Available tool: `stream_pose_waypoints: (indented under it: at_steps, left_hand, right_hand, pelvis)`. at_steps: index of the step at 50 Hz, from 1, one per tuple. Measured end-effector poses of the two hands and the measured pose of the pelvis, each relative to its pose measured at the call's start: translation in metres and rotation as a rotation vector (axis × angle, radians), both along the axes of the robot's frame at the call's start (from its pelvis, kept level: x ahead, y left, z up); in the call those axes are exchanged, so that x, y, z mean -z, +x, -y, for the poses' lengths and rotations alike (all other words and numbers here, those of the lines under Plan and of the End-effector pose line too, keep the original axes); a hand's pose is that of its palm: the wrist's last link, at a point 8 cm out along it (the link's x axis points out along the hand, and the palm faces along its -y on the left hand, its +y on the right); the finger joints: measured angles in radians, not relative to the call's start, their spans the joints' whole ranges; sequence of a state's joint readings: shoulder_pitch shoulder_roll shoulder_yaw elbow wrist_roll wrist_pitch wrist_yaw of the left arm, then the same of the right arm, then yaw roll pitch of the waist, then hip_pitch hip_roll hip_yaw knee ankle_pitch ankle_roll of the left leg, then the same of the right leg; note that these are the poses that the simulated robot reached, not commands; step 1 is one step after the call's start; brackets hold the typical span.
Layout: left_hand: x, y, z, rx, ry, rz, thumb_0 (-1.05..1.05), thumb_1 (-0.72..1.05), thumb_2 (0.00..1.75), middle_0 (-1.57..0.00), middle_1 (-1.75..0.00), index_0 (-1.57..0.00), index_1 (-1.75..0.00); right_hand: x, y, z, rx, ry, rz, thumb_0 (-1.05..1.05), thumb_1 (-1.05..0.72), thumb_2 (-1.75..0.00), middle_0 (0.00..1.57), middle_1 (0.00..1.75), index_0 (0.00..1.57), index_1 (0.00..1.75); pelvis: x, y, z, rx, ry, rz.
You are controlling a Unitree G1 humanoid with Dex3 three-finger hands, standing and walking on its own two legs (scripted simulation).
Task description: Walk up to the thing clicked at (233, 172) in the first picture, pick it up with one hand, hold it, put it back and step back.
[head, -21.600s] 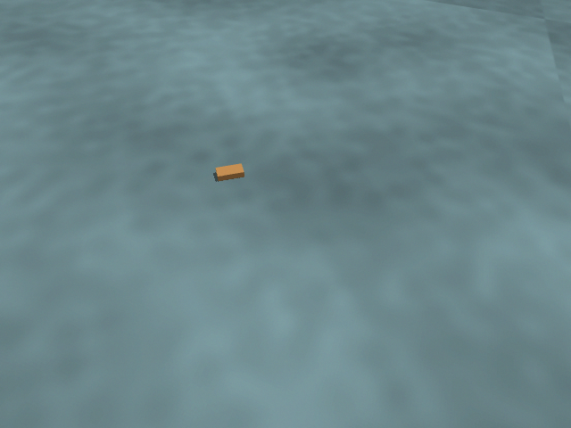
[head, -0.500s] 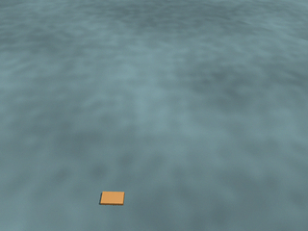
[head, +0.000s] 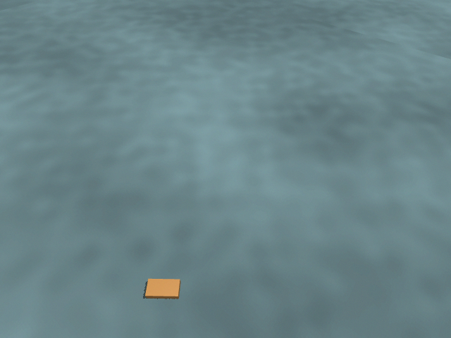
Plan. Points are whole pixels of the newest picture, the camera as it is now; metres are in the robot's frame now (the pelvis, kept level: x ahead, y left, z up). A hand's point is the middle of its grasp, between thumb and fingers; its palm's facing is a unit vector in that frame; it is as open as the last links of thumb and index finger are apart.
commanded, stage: stand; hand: left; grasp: from above
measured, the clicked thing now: (163, 288) +0.45 +0.24 -0.77
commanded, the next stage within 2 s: rise first in 1.50 s
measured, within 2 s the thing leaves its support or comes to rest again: neither
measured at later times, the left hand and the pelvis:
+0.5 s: hand out of the picture +0.08 +0.26 -0.16, palm faces -0.04 -0.94 -0.34, open 7.4 cm; pelvis +0.01 +0.00 +0.00, yaw +0 degrees
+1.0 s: hand out of the picture +0.08 +0.26 -0.16, palm faces -0.04 -0.94 -0.35, open 7.4 cm; pelvis +0.01 +0.01 +0.00, yaw +0 degrees
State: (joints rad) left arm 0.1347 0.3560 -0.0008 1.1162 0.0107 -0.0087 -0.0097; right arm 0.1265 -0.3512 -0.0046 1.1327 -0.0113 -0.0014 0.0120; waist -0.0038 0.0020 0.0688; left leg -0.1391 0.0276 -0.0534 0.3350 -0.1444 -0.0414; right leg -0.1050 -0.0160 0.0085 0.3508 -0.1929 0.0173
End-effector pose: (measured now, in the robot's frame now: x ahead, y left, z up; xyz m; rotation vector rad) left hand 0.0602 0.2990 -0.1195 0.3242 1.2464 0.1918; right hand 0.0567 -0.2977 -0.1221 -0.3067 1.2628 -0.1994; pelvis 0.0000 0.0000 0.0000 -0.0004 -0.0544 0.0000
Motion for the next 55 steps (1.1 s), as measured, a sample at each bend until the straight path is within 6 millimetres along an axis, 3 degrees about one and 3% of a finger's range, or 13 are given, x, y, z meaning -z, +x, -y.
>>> stream_pose_waypoints:
  at_steps: [29,55]
  left_hand:
    - [0.0,0.015,-0.004,0.009,0.0,0.019,0.0,0.91,0.9,-0.2,-0.3,-0.2,-0.3]
    - [-0.001,0.013,-0.005,0.008,0.003,0.015,0.0,0.91,0.9,-0.2,-0.3,-0.2,-0.3]
  right_hand:
    - [-0.003,0.016,-0.004,-0.011,-0.005,0.02,0.01,-0.9,-0.9,0.21,0.3,0.2,0.3]
    - [-0.003,0.017,-0.006,-0.007,-0.004,0.026,0.01,-0.9,-0.9,0.21,0.3,0.2,0.3]
  pelvis:
    - [0.0,0.008,-0.004,0.002,0.0,-0.006]
    - [0.0,0.008,-0.005,0.003,0.001,-0.004]
